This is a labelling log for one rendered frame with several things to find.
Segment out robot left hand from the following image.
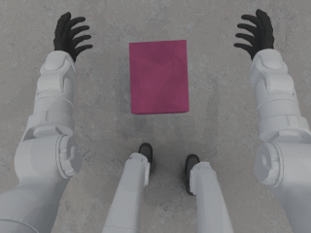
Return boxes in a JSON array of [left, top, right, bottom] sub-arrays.
[[53, 12, 93, 63]]

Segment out right robot forearm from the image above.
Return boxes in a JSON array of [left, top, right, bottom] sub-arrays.
[[248, 49, 311, 144]]

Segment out robot right upper arm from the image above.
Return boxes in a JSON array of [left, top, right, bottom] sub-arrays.
[[254, 141, 311, 233]]

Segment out robot right hand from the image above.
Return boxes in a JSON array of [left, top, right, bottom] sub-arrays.
[[234, 9, 275, 61]]

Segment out carton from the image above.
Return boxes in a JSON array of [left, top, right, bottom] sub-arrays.
[[128, 40, 190, 115]]

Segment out robot left upper arm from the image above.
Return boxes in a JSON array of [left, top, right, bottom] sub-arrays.
[[0, 134, 83, 233]]

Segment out left robot forearm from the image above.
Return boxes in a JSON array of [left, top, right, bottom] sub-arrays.
[[14, 50, 78, 177]]

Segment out left robot foot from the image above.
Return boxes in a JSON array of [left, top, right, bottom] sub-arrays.
[[138, 143, 153, 175]]

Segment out robot left thigh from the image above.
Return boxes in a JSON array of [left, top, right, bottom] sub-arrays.
[[102, 157, 151, 233]]

